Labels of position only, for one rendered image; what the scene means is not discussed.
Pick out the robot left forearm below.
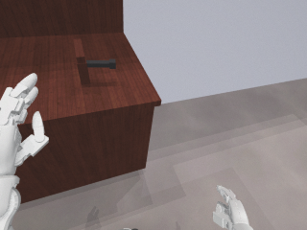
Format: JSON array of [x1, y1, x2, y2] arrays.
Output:
[[0, 175, 21, 230]]

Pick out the robot right hand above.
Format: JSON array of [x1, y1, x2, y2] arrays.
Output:
[[213, 185, 249, 230]]

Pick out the tap lever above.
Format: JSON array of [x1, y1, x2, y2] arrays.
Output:
[[86, 58, 116, 69]]

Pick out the counter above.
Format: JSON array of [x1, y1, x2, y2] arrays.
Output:
[[0, 0, 162, 204]]

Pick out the robot left hand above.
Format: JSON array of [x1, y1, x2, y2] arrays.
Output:
[[0, 73, 49, 175]]

